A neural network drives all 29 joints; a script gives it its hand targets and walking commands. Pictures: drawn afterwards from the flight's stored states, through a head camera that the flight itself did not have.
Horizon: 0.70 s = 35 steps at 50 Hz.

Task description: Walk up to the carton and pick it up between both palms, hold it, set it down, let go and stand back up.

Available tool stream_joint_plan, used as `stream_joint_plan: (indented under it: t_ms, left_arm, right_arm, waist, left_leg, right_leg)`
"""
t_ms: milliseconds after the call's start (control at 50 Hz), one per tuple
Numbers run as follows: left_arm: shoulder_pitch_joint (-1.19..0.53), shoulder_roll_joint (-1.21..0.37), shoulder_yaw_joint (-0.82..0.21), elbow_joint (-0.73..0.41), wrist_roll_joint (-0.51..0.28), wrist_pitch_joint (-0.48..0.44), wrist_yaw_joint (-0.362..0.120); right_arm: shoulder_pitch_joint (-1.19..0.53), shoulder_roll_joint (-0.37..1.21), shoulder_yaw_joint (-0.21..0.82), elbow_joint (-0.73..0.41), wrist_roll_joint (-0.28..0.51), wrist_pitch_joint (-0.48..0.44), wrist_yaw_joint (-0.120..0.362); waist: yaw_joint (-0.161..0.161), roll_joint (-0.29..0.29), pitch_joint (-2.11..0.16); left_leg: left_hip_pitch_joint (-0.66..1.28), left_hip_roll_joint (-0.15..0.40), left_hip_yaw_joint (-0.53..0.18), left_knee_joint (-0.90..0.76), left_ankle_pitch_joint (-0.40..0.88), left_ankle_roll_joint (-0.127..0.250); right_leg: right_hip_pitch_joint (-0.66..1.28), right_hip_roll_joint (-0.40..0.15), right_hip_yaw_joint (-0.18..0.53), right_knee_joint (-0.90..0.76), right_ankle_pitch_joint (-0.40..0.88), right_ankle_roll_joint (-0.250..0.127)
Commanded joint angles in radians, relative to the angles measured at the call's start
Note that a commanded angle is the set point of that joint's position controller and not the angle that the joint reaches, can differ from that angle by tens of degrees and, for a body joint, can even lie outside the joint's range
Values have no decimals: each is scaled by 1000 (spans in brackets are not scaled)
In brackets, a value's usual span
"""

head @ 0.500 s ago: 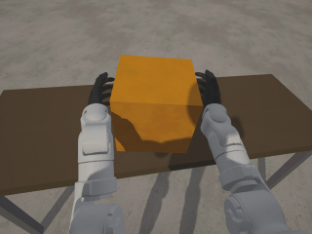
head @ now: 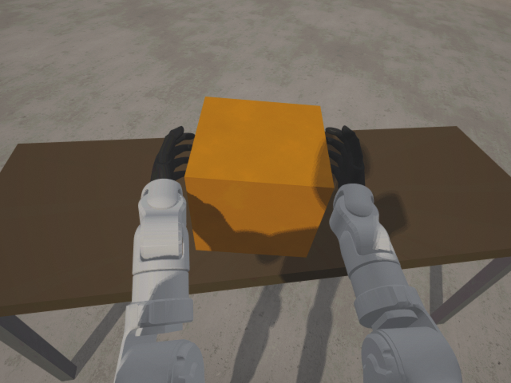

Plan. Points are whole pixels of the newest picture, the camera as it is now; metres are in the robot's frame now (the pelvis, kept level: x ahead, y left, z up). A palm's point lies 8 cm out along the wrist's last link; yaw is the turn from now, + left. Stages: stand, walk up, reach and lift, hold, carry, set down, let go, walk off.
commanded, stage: set down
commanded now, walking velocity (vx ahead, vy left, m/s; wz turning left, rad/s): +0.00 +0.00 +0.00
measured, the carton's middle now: (257, 179) +0.40 +0.01 +0.12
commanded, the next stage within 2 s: none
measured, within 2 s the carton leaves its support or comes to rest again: neither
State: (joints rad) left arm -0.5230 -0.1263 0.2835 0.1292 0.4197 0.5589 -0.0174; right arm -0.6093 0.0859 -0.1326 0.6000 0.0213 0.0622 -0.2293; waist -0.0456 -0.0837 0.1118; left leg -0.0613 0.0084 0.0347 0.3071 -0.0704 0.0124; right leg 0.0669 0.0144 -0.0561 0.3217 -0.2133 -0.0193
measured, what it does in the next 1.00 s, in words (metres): stands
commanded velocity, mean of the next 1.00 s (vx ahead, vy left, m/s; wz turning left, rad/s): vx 0.00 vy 0.00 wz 0.00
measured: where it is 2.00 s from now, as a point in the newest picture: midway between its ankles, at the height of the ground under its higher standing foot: outside the picture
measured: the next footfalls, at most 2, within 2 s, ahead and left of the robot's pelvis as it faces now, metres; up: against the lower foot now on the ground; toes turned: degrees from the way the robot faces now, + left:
none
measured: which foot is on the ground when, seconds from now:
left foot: down 0.00-1.00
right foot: down 0.00-1.00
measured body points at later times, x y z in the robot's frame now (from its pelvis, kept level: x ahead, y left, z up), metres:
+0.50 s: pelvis +0.02 -0.01 +0.00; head +0.02 +0.03 +0.45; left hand +0.39 +0.14 +0.10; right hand +0.40 -0.14 +0.11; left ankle +0.08 +0.11 -0.75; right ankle -0.01 -0.10 -0.75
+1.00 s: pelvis +0.03 -0.01 +0.00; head +0.04 +0.02 +0.45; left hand +0.40 +0.14 +0.06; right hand +0.41 -0.14 +0.08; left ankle +0.08 +0.11 -0.75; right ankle -0.01 -0.10 -0.75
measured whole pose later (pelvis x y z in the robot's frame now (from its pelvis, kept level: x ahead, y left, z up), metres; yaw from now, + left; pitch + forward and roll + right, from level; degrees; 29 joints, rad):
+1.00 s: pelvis +0.03 -0.01 +0.00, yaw -1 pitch -1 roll +0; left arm -0.48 -0.14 0.34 0.49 0.38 0.19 0.01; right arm -0.56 0.09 -0.23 0.87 -0.10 -0.26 -0.22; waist 0.00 -0.07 0.03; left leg -0.20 0.03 0.05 0.30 -0.09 0.00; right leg -0.06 0.03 -0.04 0.27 -0.20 -0.03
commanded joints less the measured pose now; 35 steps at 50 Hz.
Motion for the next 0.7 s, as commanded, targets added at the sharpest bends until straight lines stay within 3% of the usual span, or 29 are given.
stream_joint_plan:
  t_ms: [0,140,260,280,300,360,460,680]
  left_arm:
    - [-633,-471,-471,-53,-144,-105,-153]
    - [-569,-475,-453,18,-126,-167,-145]
    - [-588,-500,-512,-49,-147,-235,-120]
    - [-578,-501,-514,-35,-147,-241,-116]
    - [-601,-503,-504,27,-146,-254,-108]
    - [-605,-515,-503,40,-136,-280,-98]
    - [-592,-529,-490,52,-128,-303,-101]
    - [-570,-527,-451,91,-115,-352,-115]
  right_arm:
    - [-707,414,297,-261,-45,-166,152]
    - [-656,400,296,-196,-68,-232,154]
    - [-654,439,378,-238,-39,-280,152]
    - [-656,440,385,-239,-39,-281,150]
    - [-672,426,384,-205,-63,-283,156]
    - [-625,461,361,-168,-79,-286,165]
    - [-600,473,368,-127,-71,-295,158]
    - [-548,483,348,-58,-100,-334,148]
  waist:
    - [-28,111,-441]
    - [-10,110,-461]
    - [3,117,-599]
    - [5,112,-594]
    - [36,81,-582]
    - [31,86,-557]
    - [28,100,-579]
    - [20,99,-576]
  left_leg:
    - [328,16,35,-22,-3,0]
    - [328,15,38,0,100,-9]
    - [361,13,32,47,270,-30]
    - [347,11,26,47,260,-23]
    - [269,12,29,29,191,-7]
    - [282,21,35,15,154,2]
    - [283,13,35,35,231,-9]
    - [235,9,35,36,273,-22]
  right_leg:
    - [-188,-2,-83,-111,36,39]
    - [-139,-3,-77,-98,143,42]
    - [-84,11,-70,-64,340,50]
    - [-81,9,-67,-66,350,51]
    - [-145,-1,-62,-79,249,51]
    - [-157,-3,-55,-82,222,48]
    - [-118,-7,-41,-70,333,56]
    - [-70,-8,-40,-53,471,66]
